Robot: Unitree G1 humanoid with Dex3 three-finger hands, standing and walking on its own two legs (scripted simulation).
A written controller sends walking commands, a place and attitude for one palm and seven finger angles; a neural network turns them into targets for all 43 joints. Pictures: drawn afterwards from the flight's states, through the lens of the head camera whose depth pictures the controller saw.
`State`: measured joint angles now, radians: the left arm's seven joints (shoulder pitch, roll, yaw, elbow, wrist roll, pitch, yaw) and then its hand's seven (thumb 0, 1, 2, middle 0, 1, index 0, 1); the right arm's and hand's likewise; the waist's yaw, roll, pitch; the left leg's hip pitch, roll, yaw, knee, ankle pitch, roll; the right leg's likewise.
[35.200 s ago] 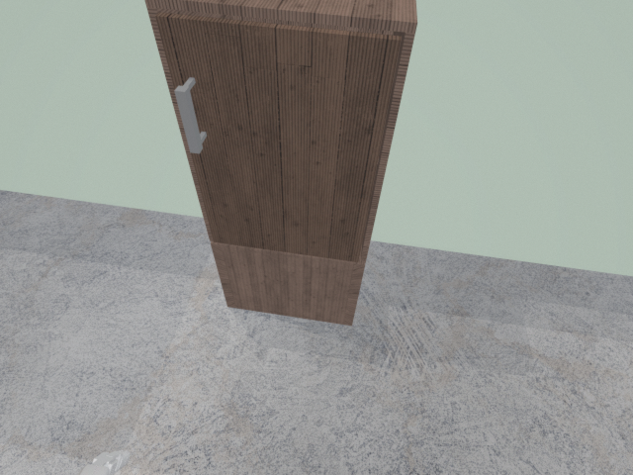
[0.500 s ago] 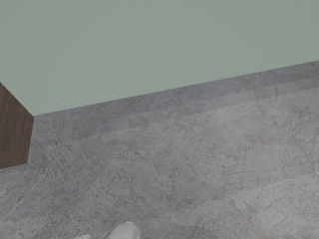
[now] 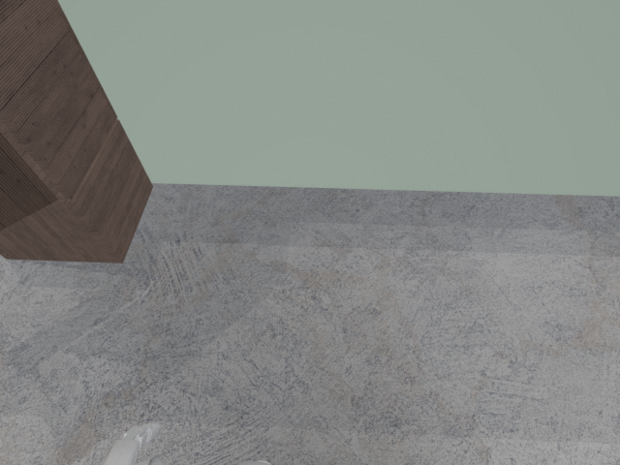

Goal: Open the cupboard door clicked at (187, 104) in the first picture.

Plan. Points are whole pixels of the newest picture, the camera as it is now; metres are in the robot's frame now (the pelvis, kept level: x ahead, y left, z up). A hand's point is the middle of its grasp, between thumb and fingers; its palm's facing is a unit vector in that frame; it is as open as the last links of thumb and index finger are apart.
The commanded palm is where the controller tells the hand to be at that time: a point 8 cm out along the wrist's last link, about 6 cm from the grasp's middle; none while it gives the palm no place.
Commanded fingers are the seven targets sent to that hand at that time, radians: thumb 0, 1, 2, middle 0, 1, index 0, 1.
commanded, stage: turn to face it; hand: left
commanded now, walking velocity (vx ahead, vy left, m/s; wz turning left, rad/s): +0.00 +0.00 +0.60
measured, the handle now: out of the picture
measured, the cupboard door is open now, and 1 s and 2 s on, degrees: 46 46 46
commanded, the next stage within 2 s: take the last steps up to it in 1.10 s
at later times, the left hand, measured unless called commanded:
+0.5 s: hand out of the picture -0.02 +0.22 -0.18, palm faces +0.36 -0.90 -0.25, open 7.4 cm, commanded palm none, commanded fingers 0.00 0.90 0.90 -0.20 -0.30 -0.20 -0.30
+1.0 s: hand out of the picture -0.01 +0.16 -0.15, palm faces +0.58 -0.78 -0.25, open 7.4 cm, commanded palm none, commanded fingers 0.00 0.90 0.90 -0.20 -0.30 -0.20 -0.30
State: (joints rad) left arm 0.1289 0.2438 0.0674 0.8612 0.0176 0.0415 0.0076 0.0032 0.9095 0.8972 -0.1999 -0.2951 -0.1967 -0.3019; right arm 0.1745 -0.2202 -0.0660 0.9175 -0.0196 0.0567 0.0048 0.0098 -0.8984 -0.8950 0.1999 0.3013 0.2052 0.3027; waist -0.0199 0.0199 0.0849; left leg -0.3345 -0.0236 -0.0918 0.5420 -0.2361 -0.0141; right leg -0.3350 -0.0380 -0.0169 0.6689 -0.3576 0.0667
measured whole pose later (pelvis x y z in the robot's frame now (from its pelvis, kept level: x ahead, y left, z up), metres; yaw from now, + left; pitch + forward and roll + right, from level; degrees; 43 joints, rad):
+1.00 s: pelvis +0.05 -0.04 +0.01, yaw +37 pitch +0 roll +2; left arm 0.22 0.18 0.03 0.89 0.03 0.01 0.02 0.00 0.91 0.90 -0.20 -0.30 -0.20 -0.30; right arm 0.14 -0.24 -0.08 0.95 -0.01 0.08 0.02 0.01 -0.90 -0.90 0.20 0.30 0.20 0.30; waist -0.02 0.00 0.10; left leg -0.46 0.01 0.01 1.04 -0.44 -0.06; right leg -0.20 -0.10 -0.16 0.50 -0.31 0.00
